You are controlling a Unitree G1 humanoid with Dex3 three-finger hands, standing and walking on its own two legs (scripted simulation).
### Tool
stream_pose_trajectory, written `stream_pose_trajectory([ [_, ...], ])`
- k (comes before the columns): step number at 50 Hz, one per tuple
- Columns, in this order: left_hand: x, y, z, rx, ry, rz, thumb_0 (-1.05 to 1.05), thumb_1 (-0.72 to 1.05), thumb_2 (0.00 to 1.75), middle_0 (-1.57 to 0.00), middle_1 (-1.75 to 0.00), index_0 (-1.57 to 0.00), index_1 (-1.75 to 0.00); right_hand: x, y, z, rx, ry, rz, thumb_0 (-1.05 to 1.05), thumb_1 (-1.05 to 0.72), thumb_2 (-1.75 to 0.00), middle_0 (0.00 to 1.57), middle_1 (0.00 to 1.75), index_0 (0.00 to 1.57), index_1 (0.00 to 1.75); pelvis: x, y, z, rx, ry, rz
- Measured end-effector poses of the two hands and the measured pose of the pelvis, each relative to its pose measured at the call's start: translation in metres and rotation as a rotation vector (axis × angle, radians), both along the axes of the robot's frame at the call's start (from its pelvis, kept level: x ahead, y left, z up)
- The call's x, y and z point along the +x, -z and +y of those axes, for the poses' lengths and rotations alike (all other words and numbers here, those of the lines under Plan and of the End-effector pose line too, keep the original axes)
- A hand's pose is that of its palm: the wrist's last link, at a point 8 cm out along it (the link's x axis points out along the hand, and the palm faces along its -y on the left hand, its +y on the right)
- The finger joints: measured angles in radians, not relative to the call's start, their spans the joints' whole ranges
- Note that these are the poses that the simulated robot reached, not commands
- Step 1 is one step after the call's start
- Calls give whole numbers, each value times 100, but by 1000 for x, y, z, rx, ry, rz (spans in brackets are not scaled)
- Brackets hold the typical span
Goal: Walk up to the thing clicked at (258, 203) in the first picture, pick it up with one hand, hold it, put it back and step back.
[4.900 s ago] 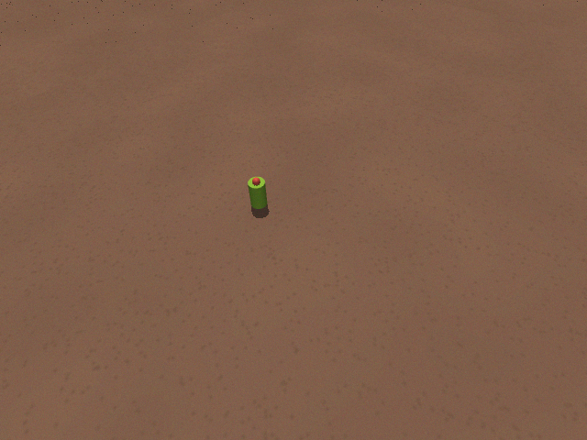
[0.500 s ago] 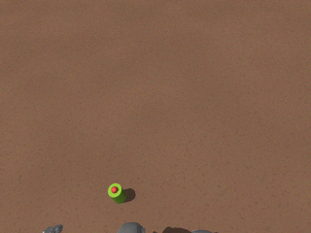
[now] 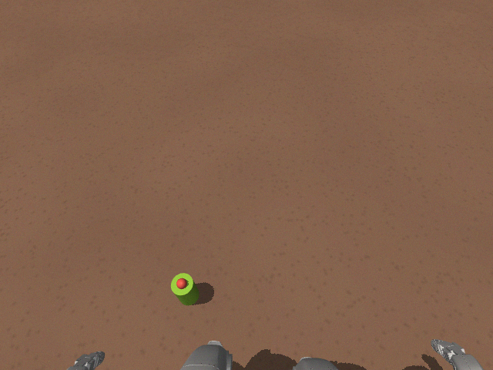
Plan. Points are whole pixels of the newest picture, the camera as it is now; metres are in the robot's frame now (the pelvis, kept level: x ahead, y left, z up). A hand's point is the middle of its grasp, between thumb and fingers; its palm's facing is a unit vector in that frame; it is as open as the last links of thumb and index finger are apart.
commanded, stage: walk up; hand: left
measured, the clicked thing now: (185, 288) +0.44 +0.27 -0.66
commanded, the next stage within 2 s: none
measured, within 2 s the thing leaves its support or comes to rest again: neither
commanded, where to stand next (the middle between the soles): +0.07 +0.03 m, yaw +3 degrees
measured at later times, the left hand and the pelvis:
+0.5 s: hand out of the picture -0.01 +0.30 -0.14, palm faces +0.02 -0.92 -0.40, open 7.4 cm; pelvis -0.04 +0.03 +0.01, yaw +2 degrees
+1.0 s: hand out of the picture -0.01 +0.31 -0.12, palm faces -0.03 -0.91 -0.41, open 7.4 cm; pelvis -0.01 +0.03 +0.03, yaw -1 degrees
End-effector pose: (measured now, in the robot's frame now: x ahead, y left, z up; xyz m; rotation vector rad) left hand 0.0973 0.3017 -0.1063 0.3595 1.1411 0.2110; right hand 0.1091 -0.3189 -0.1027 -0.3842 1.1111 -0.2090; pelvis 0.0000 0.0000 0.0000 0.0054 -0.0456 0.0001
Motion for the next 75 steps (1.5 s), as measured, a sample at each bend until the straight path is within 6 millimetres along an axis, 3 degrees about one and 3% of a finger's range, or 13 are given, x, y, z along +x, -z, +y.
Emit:
stream_pose_trajectory([
  [5, -23, -4, 19, 28, -26, 14, 0, 90, 90, -21, -30, -21, -30, 9, 0, 11, 10, -26, -43, 1, -91, -90, 20, 30, 20, 30, -10, 1, 11, 4, -14, -15],
  [11, -48, -10, 41, 54, -58, 15, 0, 90, 90, -20, -30, -21, -30, -4, 1, 32, 48, -53, -28, 1, -91, -90, 20, 30, 20, 30, -28, -1, 16, -18, -15, -20],
  [20, -100, -18, 39, 32, -88, 115, 0, 90, 90, -20, -30, -21, -30, -39, -2, 45, 87, -46, 63, 1, -90, -90, 20, 30, 20, 30, -41, -17, 19, -19, -27, 8],
  [24, -111, -13, 40, 23, -94, 141, 0, 90, 90, -20, -30, -21, -30, -51, -1, 44, 77, -26, 82, 1, -90, -90, 20, 30, 20, 30, -43, -15, 24, -16, -32, -4],
  [27, -105, -6, 44, 11, -94, 128, 0, 90, 90, -20, -30, -21, -30, -60, 0, 44, 59, -4, 94, 1, -91, -90, 20, 30, 20, 30, -41, -11, 32, -22, -38, -18],
  [31, -79, 3, 52, -13, -80, 75, 0, 90, 90, -20, -30, -21, -30, -76, 0, 48, 29, 33, 103, 1, -91, -90, 20, 30, 20, 30, -36, -5, 46, -25, -33, -27],
  [36, -56, 0, 58, -22, -51, 39, 0, 90, 90, -20, -30, -21, -30, -87, -10, 55, 15, 54, 111, 1, -91, -90, 20, 30, 20, 30, -36, -11, 48, -23, -20, 0],
  [43, -80, -12, 62, 16, -42, 138, 0, 90, 90, -20, -30, -21, -30, -78, -16, 49, 28, 72, 83, 1, -90, -90, 20, 30, 20, 30, -30, -20, 42, -23, 15, 47],
  [47, -101, -22, 53, 32, -60, 183, 0, 90, 90, -20, -30, -20, -30, -71, -13, 46, 53, 81, 91, 1, -91, -90, 20, 30, 20, 30, -24, -25, 35, -39, 9, 35],
  [50, -106, -23, 46, 29, -73, 200, 0, 90, 90, -20, -30, -21, -30, -62, -10, 47, 73, 68, 88, 1, -91, -90, 20, 30, 20, 30, -15, -26, 32, -21, 15, 26],
  [56, -74, -19, 29, -17, -71, 129, 0, 90, 90, -20, -30, -21, -30, -37, -6, 57, 99, 37, 69, 1, -91, -90, 20, 30, 20, 30, -5, -27, 31, -15, 0, 5],
  [66, -10, -18, 15, -63, -11, 5, 0, 90, 90, -20, -30, -21, -30, -3, -22, 65, 95, 16, 1, 1, -91, -90, 20, 30, 20, 30, -2, -32, 29, -13, 4, 2],
  [75, 0, -23, 24, -56, 3, 10, 0, 90, 90, -20, -30, -21, -30, -12, -29, 59, 65, 41, 15, 1, -91, -90, 20, 30, 20, 30, -2, -36, 34, -13, 11, 3],
])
